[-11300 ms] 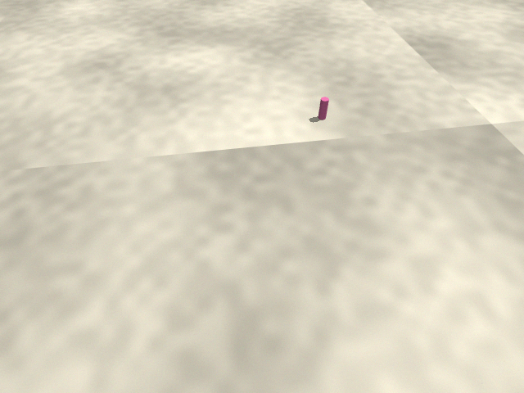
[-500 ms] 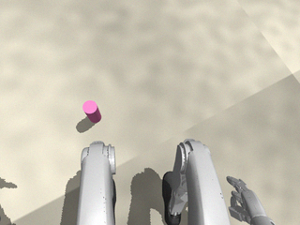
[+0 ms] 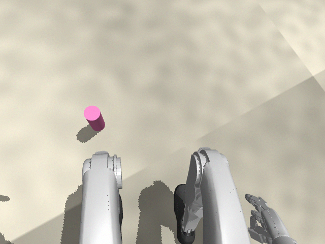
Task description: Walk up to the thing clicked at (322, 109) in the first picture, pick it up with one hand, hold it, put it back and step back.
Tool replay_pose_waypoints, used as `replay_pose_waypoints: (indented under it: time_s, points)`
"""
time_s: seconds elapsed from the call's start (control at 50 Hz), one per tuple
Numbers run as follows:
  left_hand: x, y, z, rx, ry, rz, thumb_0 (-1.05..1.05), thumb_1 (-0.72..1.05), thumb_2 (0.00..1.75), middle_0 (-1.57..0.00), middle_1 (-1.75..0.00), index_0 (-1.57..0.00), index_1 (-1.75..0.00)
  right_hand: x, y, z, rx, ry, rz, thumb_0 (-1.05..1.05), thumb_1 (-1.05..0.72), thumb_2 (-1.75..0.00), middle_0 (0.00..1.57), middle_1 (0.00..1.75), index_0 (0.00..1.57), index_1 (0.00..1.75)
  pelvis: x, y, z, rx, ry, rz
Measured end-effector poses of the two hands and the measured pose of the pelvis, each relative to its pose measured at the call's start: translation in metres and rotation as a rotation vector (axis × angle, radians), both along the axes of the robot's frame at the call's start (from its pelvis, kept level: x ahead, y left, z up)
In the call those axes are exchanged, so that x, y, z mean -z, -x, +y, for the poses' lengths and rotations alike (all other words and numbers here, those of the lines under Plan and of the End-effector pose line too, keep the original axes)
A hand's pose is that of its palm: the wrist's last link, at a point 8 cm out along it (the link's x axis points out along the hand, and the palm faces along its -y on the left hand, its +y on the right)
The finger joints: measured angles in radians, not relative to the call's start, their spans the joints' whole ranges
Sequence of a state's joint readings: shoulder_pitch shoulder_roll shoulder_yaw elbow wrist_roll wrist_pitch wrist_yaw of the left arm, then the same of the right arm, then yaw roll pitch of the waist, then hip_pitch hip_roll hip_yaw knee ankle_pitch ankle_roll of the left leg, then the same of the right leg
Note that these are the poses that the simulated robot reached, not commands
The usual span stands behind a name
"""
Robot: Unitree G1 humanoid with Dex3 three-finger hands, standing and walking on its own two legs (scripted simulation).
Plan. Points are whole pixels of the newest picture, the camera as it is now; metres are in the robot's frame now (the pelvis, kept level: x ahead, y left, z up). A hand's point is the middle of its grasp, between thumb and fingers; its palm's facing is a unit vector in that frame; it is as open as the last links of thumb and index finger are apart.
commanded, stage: approach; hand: left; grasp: from the side
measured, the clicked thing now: (95, 119) +0.47 +0.21 -0.31
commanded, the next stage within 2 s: close in in 0.50 s
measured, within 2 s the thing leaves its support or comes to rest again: neither
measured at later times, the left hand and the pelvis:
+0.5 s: hand (39, 119) +0.42 +0.33 -0.16, palm faces +0.08 -1.00 +0.01, open 17.5 cm; pelvis +0.00 +0.00 -0.07, yaw -5 degrees
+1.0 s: hand (81, 126) +0.43 +0.24 -0.24, palm faces +0.08 -1.00 +0.01, open 17.6 cm; pelvis -0.02 +0.01 -0.10, yaw -8 degrees
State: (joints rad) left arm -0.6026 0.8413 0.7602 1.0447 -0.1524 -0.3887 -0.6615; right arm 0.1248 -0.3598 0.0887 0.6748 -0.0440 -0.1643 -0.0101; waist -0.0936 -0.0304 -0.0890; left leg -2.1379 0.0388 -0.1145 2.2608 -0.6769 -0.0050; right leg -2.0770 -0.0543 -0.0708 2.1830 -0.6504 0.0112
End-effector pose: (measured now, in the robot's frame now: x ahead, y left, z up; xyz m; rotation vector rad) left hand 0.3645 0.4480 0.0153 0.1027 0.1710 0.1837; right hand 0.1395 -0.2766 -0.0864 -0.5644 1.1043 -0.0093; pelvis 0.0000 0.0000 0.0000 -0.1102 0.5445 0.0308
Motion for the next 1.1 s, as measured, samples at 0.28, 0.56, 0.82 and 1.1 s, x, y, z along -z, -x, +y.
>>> replay_pose_waypoints:
  time_s: [0.28, 0.56, 0.82, 1.1]
  points:
    - [0.061, -0.015, -0.016, 0.024, 0.074, -0.079, -0.01, -0.54, 0.05, -0.06, -0.09, -0.05, -0.09, 0.017, -0.002, 0.001, -0.082, 0.027, 0.02, 0.01, -0.91, -0.91, 0.21, 0.3, 0.21, 0.3, 0.028, 0.002, 0.001, 0.016, 0.019, -0.037]
    - [0.197, -0.036, -0.08, 0.116, 0.13, -0.065, -0.01, -0.55, 0.05, -0.06, -0.09, -0.04, -0.1, 0.042, 0.005, 0.011, -0.203, 0.125, 0.14, 0.01, -0.91, -0.91, 0.21, 0.3, 0.21, 0.31, 0.074, 0.005, 0.007, 0.052, 0.082, -0.154]
    - [0.249, -0.035, -0.136, 0.087, 0.159, -0.081, -0.02, -0.59, 0.03, -0.06, -0.09, -0.06, -0.09, 0.041, 0.007, 0.02, -0.307, 0.185, 0.176, 0.01, -0.94, -0.91, 0.21, 0.3, 0.21, 0.31, 0.09, 0.011, 0.012, 0.078, 0.134, -0.256]
    - [0.262, -0.039, -0.167, 0.107, 0.116, -0.105, -0.02, -0.58, 0.02, -0.05, -0.07, -0.05, -0.06, 0.035, 0.031, 0.022, -0.344, 0.233, 0.255, 0.01, -0.94, -0.91, 0.21, 0.3, 0.21, 0.3, 0.097, 0.018, 0.017, 0.092, 0.17, -0.312]
